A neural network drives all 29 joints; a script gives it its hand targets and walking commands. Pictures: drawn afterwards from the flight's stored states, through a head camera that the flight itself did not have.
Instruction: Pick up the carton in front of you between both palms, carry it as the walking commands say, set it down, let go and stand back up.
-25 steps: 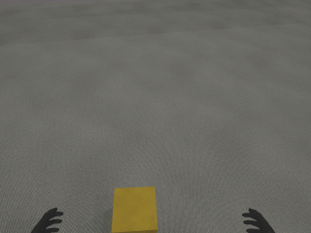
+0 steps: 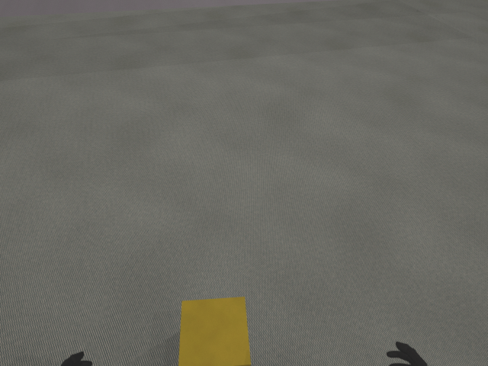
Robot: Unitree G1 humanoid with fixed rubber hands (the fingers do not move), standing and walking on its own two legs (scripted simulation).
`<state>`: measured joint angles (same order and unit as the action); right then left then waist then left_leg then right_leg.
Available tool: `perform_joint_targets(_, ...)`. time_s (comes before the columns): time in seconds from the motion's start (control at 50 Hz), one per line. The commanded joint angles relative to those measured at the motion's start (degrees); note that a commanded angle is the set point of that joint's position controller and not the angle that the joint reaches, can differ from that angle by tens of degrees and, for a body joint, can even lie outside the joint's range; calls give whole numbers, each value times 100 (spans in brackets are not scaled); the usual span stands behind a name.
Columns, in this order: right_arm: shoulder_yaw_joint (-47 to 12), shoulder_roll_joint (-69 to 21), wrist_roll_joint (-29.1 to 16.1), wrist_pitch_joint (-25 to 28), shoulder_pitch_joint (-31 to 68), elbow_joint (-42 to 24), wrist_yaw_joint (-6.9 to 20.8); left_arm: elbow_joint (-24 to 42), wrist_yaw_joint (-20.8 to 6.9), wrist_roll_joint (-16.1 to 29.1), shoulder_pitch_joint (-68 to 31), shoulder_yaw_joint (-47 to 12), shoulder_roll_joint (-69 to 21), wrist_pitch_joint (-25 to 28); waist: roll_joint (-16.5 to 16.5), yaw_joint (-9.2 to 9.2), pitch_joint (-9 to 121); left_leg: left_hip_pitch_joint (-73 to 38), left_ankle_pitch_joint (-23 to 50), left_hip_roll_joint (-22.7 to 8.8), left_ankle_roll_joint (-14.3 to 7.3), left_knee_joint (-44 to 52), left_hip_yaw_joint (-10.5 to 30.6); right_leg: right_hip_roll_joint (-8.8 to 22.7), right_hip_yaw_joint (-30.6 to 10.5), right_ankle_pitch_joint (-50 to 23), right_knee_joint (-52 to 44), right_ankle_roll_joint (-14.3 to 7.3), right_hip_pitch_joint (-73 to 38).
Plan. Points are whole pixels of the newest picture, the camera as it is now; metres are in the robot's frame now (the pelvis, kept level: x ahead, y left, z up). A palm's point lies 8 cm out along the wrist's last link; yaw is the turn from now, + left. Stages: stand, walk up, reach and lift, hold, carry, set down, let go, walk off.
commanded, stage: stand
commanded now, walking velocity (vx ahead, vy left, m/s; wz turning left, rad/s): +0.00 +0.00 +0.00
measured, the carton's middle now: (215, 342) +0.34 +0.07 -0.65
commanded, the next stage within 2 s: none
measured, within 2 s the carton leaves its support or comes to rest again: neither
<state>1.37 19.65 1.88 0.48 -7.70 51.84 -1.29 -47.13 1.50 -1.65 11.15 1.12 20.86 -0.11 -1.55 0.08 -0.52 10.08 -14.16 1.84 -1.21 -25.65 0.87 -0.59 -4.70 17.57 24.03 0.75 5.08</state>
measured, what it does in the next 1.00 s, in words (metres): stands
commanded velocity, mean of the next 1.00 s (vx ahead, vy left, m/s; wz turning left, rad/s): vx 0.00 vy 0.00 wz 0.00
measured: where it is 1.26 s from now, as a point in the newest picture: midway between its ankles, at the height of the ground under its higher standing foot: outside the picture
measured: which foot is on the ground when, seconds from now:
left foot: down 0.00-1.00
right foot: down 0.00-1.00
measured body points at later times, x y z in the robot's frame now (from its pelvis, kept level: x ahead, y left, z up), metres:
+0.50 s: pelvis -0.01 +0.00 +0.00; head -0.02 +0.01 +0.45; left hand +0.09 +0.30 -0.11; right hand +0.09 -0.32 -0.10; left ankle +0.00 +0.10 -0.74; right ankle -0.05 -0.13 -0.74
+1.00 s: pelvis -0.02 -0.01 +0.01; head -0.02 +0.00 +0.46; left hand +0.08 +0.31 -0.11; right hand +0.08 -0.32 -0.11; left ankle +0.00 +0.10 -0.74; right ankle -0.05 -0.13 -0.74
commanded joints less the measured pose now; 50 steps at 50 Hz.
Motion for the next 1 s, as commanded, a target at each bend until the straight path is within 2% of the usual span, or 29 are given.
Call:
perform_joint_targets(0.0,204,978,-9,74,242,-212,-20,222,20,7,-137,186,840,78,122,0,178,-409,1522,-696,-4,368,612,514,-316,-1394,-360,-99,344)
perform_joint_targets(0.38,146,1118,-60,84,322,318,6,-332,-14,34,-274,141,978,102,135,13,41,-445,1147,-743,-19,652,680,576,-403,-1133,-677,-146,302)
perform_joint_targets(0.98,92,1233,-103,92,396,657,31,-774,-43,75,-460,102,1097,116,150,21,54,-492,1247,-786,-56,784,744,625,-373,-1148,-832,-183,206)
